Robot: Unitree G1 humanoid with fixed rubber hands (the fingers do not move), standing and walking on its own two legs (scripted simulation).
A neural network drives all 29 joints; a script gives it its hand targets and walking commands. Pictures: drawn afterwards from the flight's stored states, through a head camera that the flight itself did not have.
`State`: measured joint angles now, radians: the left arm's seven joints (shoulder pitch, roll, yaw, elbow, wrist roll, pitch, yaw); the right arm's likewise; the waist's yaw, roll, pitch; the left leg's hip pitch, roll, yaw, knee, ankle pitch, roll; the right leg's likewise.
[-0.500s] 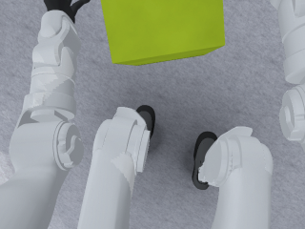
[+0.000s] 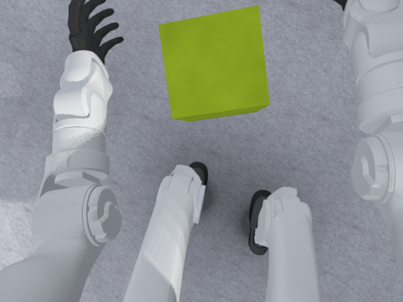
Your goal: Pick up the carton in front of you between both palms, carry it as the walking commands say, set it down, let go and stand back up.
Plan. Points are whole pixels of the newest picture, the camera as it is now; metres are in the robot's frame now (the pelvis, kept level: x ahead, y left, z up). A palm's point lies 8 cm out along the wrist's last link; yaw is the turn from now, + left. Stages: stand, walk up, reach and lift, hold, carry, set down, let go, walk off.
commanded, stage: set down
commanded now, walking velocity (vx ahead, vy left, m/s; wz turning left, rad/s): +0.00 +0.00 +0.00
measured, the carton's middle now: (216, 76) +0.52 +0.09 -0.39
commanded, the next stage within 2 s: let go in 0.34 s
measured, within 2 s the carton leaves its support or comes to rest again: neither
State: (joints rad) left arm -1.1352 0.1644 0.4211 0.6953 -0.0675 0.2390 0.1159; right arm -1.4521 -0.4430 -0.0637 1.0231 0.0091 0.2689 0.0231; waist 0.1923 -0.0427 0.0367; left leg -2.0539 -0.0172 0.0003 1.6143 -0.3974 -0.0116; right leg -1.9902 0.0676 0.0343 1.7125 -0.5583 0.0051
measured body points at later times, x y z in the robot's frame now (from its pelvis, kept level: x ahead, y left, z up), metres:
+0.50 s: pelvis +0.04 +0.01 +0.14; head +0.34 +0.02 +0.46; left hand +0.47 +0.27 +0.02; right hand +0.60 -0.11 +0.02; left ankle +0.12 +0.12 -0.48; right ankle +0.07 -0.11 -0.48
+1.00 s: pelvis +0.09 +0.02 +0.23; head +0.25 +0.01 +0.65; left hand +0.32 +0.26 +0.14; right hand +0.41 -0.18 +0.13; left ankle +0.12 +0.12 -0.48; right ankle +0.07 -0.11 -0.48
